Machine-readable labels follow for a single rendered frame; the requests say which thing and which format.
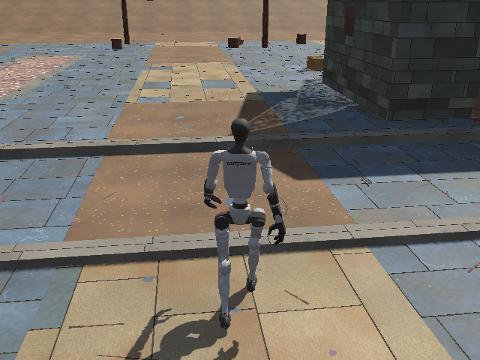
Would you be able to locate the left robot forearm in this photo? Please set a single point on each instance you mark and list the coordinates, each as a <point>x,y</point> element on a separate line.
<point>208,193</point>

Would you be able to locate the right robot hand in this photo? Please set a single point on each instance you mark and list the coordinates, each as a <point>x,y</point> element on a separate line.
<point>282,231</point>

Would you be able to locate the left robot upper arm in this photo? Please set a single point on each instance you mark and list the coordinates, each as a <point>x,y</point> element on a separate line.
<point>213,168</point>

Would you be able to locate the right robot forearm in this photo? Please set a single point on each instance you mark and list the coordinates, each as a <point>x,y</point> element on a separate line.
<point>275,205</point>

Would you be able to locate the humanoid robot torso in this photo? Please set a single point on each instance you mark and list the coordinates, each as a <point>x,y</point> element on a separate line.
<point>239,176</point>

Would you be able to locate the right robot upper arm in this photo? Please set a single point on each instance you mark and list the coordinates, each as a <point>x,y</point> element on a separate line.
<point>266,169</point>

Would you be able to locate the right robot thigh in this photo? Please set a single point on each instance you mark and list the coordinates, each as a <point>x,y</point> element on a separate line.
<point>257,222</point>

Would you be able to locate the left robot hand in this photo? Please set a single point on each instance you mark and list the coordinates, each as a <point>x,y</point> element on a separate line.
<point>209,204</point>

